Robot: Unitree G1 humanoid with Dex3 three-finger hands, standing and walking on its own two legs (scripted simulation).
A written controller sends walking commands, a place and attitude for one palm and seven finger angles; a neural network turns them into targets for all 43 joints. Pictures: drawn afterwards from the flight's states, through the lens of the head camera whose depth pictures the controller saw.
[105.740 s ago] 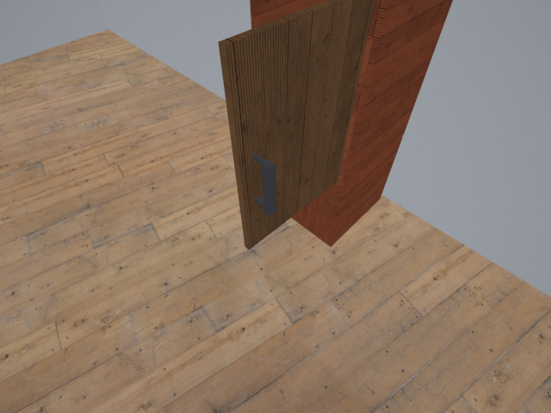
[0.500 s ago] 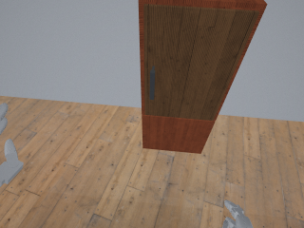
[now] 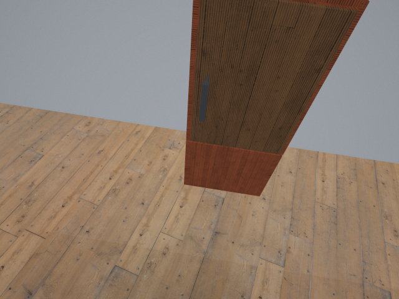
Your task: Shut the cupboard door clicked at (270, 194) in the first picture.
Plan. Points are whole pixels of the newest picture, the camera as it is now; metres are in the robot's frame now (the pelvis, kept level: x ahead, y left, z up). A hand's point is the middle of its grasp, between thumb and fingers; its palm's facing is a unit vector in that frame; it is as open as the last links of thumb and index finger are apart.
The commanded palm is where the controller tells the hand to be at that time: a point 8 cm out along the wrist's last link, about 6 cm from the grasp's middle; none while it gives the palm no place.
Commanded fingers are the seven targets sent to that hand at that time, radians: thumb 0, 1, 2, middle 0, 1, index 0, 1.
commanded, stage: let the arm hang, fingers relaxed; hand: left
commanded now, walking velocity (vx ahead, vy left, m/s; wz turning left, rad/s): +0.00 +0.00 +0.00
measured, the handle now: (204, 99) +0.76 +0.02 -0.08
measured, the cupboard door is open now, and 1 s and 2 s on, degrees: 0 0 0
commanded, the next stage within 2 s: look to check the result in 0.66 s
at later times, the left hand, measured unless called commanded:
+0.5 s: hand out of the picture -0.02 +0.16 -0.17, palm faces +0.00 -0.99 -0.16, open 7.3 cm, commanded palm none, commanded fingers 0.00 0.90 0.90 -0.20 -0.30 -0.20 -0.30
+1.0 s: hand out of the picture -0.03 +0.16 -0.17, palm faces +0.01 -0.98 -0.18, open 7.3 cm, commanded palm none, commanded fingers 0.00 0.90 0.90 -0.20 -0.30 -0.20 -0.30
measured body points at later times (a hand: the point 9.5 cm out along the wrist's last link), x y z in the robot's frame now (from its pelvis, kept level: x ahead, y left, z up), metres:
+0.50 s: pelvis +0.00 +0.00 +0.00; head +0.00 +0.00 +0.45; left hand -0.02 +0.21 -0.16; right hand -0.03 -0.21 -0.16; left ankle +0.06 +0.09 -0.74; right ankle -0.05 -0.09 -0.74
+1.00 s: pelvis +0.01 +0.00 +0.00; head +0.03 +0.00 +0.45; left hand -0.03 +0.21 -0.16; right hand -0.01 -0.21 -0.16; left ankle +0.06 +0.09 -0.74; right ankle -0.05 -0.09 -0.74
